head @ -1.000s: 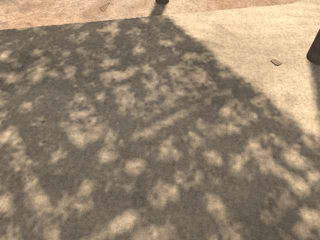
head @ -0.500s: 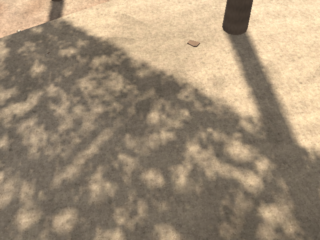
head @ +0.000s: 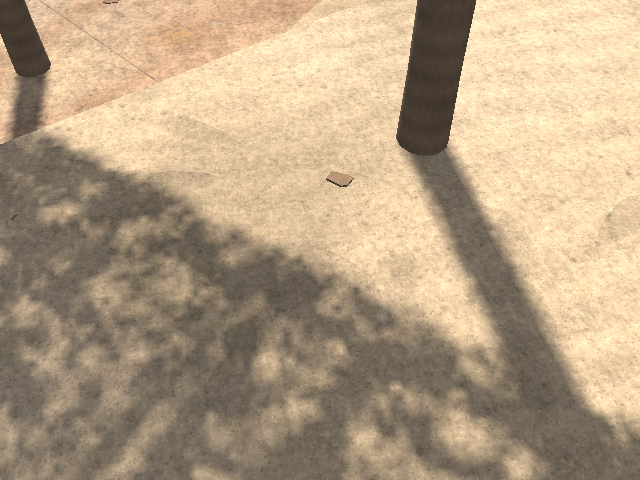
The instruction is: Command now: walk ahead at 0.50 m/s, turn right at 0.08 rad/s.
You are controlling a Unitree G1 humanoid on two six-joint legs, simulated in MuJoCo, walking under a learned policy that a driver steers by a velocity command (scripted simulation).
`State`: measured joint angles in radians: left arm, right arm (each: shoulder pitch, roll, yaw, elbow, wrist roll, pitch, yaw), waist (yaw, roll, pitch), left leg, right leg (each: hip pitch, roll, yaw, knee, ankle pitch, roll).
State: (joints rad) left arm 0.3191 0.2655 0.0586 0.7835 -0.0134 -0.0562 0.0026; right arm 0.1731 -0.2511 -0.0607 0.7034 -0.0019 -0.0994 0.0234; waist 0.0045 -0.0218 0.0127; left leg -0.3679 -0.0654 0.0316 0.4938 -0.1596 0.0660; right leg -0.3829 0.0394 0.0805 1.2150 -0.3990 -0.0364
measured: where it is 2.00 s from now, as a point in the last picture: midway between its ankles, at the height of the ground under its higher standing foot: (272, 284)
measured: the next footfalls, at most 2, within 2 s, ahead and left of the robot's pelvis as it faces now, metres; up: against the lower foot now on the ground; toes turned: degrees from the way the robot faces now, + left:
right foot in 0.38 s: +0.36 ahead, -0.16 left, +0.00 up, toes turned +0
left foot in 0.92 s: +0.63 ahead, +0.11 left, +0.00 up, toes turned +14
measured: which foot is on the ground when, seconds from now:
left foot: down 0.00-0.40, up 0.42-0.90, down 0.92-1.00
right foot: up 0.00-0.36, down 0.38-0.94, up 0.96-1.00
